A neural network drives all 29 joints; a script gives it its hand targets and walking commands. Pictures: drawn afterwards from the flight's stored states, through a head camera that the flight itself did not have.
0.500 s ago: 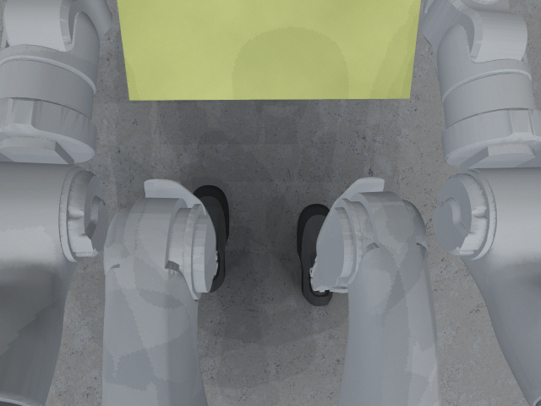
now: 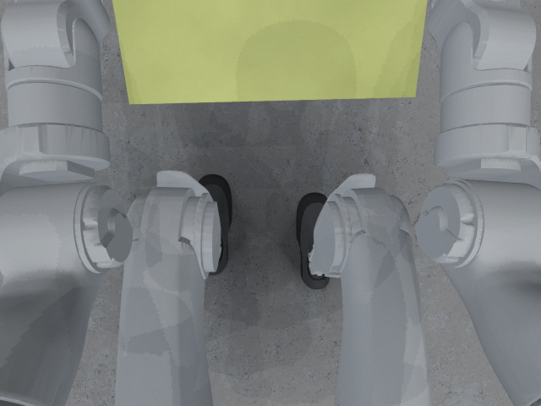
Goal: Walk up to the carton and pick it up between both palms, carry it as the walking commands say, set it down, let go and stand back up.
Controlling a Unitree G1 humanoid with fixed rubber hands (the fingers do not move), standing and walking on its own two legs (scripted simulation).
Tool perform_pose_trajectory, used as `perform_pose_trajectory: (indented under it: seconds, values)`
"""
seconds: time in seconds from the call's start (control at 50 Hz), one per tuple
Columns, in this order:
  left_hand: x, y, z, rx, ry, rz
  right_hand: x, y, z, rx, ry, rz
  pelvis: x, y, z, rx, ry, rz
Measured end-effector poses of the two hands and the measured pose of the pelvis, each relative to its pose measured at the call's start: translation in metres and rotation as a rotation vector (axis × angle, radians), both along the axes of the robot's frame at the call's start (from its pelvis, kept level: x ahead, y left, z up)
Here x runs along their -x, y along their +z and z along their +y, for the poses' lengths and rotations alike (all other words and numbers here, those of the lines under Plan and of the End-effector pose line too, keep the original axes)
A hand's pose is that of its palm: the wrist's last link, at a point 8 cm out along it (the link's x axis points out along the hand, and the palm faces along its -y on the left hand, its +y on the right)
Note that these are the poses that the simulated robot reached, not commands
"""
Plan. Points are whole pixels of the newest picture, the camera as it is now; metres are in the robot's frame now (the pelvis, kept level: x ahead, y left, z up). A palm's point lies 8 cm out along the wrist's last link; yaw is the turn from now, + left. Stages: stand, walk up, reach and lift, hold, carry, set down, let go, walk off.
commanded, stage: reach and lift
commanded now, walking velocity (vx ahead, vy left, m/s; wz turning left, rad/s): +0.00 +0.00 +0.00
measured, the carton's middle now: out of the picture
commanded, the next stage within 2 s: none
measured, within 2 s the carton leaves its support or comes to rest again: neither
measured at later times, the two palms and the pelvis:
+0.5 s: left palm out of the picture +0.53 +0.20 -0.06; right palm out of the picture +0.55 -0.15 -0.05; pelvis -0.02 +0.00 +0.05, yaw +0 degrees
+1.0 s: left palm out of the picture +0.51 +0.20 +0.01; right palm out of the picture +0.52 -0.16 +0.02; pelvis -0.02 +0.00 +0.11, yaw +0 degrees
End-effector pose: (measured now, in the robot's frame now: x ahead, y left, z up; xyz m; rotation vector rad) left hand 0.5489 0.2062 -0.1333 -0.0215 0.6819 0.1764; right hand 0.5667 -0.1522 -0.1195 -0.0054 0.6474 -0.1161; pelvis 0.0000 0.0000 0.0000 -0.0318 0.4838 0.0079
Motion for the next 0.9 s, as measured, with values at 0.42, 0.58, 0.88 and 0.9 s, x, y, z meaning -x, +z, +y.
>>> perform_pose_trajectory:
  seconds: [0.42,0.58,0.88,0.9]
  values:
    - [0.016,0.062,0.001,0.006,0.008,-0.013,0.019,0.059,0.001,-0.009,-0.007,-0.012,0.015,0.039,0.0,-0.004,0.001,-0.033]
    - [0.024,0.079,-0.003,0.003,0.001,-0.012,0.024,0.08,-0.003,0.008,0.002,-0.013,0.018,0.057,0.0,-0.006,-0.006,-0.044]
    - [0.035,0.126,-0.003,-0.002,-0.001,-0.009,0.039,0.122,-0.002,0.01,0.002,-0.008,0.021,0.094,0.001,-0.001,0.007,-0.081]
    - [0.035,0.129,-0.004,-0.007,-0.007,-0.011,0.04,0.125,-0.003,0.017,0.005,-0.012,0.021,0.096,0.001,-0.001,0.005,-0.081]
